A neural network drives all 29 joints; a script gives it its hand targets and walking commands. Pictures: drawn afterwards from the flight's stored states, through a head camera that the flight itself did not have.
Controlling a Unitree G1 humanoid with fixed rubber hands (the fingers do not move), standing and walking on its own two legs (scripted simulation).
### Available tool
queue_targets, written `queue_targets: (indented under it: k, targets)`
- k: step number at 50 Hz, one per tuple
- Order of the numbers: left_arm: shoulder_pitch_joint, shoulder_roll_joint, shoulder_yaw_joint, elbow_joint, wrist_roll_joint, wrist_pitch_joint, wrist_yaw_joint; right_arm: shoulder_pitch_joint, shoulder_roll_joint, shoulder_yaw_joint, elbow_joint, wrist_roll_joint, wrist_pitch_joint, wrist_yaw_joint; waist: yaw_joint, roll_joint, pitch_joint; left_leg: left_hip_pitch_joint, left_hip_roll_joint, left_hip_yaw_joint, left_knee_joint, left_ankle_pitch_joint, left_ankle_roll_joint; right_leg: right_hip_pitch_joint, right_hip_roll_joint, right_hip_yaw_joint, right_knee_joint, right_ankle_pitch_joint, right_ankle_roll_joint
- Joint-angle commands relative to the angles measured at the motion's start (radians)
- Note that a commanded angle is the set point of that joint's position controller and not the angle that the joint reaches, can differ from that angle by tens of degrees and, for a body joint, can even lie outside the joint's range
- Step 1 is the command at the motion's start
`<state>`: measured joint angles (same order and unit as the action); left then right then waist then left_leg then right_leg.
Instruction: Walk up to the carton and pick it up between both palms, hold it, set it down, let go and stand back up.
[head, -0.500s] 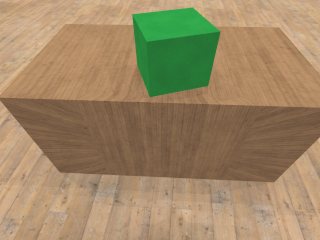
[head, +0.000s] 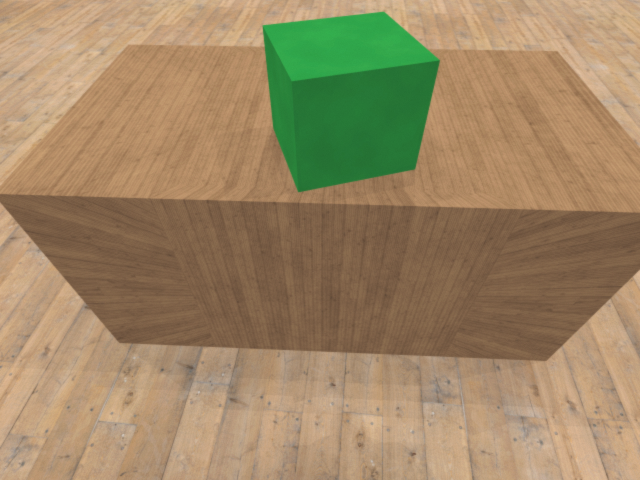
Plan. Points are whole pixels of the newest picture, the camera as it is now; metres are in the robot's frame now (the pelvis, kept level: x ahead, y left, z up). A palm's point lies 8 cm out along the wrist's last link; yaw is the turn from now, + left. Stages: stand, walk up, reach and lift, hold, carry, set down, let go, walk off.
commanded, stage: stand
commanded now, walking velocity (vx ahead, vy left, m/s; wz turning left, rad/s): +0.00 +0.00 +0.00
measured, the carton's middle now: (341, 100) +0.85 -0.05 +0.04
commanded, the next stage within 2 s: walk up in 0.86 s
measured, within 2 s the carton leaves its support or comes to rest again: neither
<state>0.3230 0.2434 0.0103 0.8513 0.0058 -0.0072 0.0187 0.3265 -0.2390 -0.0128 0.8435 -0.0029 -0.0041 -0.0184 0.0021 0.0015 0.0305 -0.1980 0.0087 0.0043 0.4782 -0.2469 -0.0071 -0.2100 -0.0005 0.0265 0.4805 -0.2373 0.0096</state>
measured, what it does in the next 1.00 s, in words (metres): stands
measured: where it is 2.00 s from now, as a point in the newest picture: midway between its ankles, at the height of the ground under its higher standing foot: (312, 470)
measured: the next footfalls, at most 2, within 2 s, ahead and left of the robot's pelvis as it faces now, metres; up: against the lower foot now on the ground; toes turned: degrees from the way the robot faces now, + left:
left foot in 1.78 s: +0.39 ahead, +0.14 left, +0.00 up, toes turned +0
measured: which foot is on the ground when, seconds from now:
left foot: down 0.00-1.00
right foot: down 0.00-1.00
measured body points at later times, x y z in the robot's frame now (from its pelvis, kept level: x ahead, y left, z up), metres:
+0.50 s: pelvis +0.01 +0.00 +0.00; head +0.01 +0.00 +0.45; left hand +0.05 +0.26 -0.14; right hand +0.04 -0.26 -0.14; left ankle +0.01 +0.12 -0.74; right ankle +0.01 -0.13 -0.74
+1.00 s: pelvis +0.01 +0.00 +0.00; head +0.01 +0.00 +0.45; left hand +0.04 +0.25 -0.14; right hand +0.04 -0.25 -0.14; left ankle +0.01 +0.12 -0.74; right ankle +0.01 -0.13 -0.74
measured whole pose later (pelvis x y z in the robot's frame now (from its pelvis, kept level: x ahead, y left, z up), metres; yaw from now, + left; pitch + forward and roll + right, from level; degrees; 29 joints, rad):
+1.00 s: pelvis +0.01 +0.00 +0.00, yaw +0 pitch -2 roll +0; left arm 0.31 0.22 0.00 0.97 0.00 -0.01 0.03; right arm 0.32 -0.22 0.00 0.95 0.00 -0.01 -0.03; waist 0.00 0.00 0.02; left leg -0.17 0.01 0.00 0.44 -0.24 -0.01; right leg -0.18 0.00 0.03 0.44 -0.23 0.01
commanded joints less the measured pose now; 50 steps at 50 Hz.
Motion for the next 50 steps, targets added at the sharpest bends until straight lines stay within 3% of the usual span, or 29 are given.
queue_targets:
  k: [1, 7, 15, 16, 18, 27, 31, 33, 38, 42, 43, 50]
  targets:
    - [0.038, 0.135, 0.032, -0.041, 0.002, -0.014, 0.007, 0.031, -0.127, -0.03, -0.046, 0.003, -0.014, -0.007, -0.004, 0.024, 0.033, -0.03, 0.079, -0.096, -0.108, 0.033, 0.031, -0.032, -0.086, 0.099, -0.11, 0.039, -0.034]
    - [0.032, 0.13, 0.028, -0.028, -0.003, -0.014, 0.009, 0.045, -0.132, -0.027, -0.034, 0.001, -0.016, -0.008, -0.004, -0.029, 0.03, -0.012, 0.079, -0.099, -0.098, 0.072, 0.025, -0.041, -0.087, 0.093, -0.114, 0.063, -0.032]
    - [0.041, 0.125, 0.029, -0.003, -0.004, -0.015, 0.01, 0.041, -0.124, -0.027, -0.011, 0.0, -0.015, -0.012, -0.002, 0.019, 0.016, -0.001, 0.08, -0.082, -0.098, 0.066, 0.026, -0.026, -0.085, 0.088, -0.12, 0.061, -0.027]
    - [0.038, 0.128, 0.029, 0.002, -0.003, -0.015, 0.011, 0.038, -0.115, -0.024, -0.011, 0.0, -0.014, -0.012, -0.002, -0.009, 0.031, -0.002, 0.079, -0.087, -0.097, 0.07, 0.025, -0.038, -0.083, 0.085, -0.12, 0.061, -0.028]
    - [0.036, 0.13, 0.027, 0.004, -0.003, -0.016, 0.013, 0.042, -0.129, -0.026, -0.006, -0.003, -0.014, -0.012, -0.004, 0.007, 0.033, -0.006, 0.083, -0.088, -0.091, 0.111, 0.023, -0.02, -0.088, 0.088, -0.12, 0.105, -0.03]
    - [0.038, 0.125, 0.025, 0.022, -0.003, -0.012, 0.016, 0.041, -0.125, -0.023, 0.021, -0.001, -0.011, -0.014, -0.001, 0.015, 0.037, -0.005, 0.081, -0.093, -0.106, 0.079, 0.021, -0.024, -0.088, 0.094, -0.126, 0.072, -0.031]
    - [0.033, 0.114, 0.021, 0.03, -0.005, -0.017, 0.017, 0.044, -0.121, -0.022, 0.027, 0.001, -0.017, -0.017, 0.0, -0.016, -0.006, 0.03, 0.088, -0.092, -0.099, 0.141, 0.023, 0.008, -0.087, 0.082, -0.119, 0.135, -0.027]
    - [0.045, 0.114, 0.019, 0.047, -0.005, -0.015, 0.017, 0.046, -0.119, -0.022, 0.035, 0.002, -0.015, -0.017, -0.004, 0.009, -0.011, 0.019, 0.09, -0.091, -0.109, 0.112, 0.027, 0.023, -0.087, 0.089, -0.117, 0.122, -0.03]
    - [0.041, 0.103, 0.017, 0.052, -0.005, -0.013, 0.017, 0.048, -0.11, -0.016, 0.047, 0.0, -0.011, -0.019, -0.003, -0.017, 0.033, 0.007, 0.084, -0.09, -0.109, 0.113, 0.016, -0.014, -0.085, 0.086, -0.133, 0.099, -0.025]
    - [0.043, 0.11, 0.018, 0.07, -0.001, -0.012, 0.019, 0.046, -0.108, -0.015, 0.058, 0.004, -0.011, -0.019, -0.002, 0.017, 0.07, -0.014, 0.089, -0.091, -0.121, 0.092, 0.02, -0.007, -0.09, 0.092, -0.13, 0.096, -0.027]
    - [0.047, 0.108, 0.016, 0.067, -0.004, -0.012, 0.019, 0.05, -0.105, -0.012, 0.06, 0.001, -0.013, -0.019, 0.0, -0.003, 0.04, 0.003, 0.086, -0.09, -0.115, 0.105, 0.019, -0.001, -0.089, 0.086, -0.127, 0.103, -0.03]
    - [0.04, 0.106, 0.02, 0.086, -0.007, -0.012, 0.021, 0.046, -0.098, -0.01, 0.08, 0.003, -0.011, -0.02, -0.001, -0.001, 0.068, -0.01, 0.086, -0.085, -0.121, 0.084, 0.016, -0.016, -0.088, 0.085, -0.143, 0.082, -0.026]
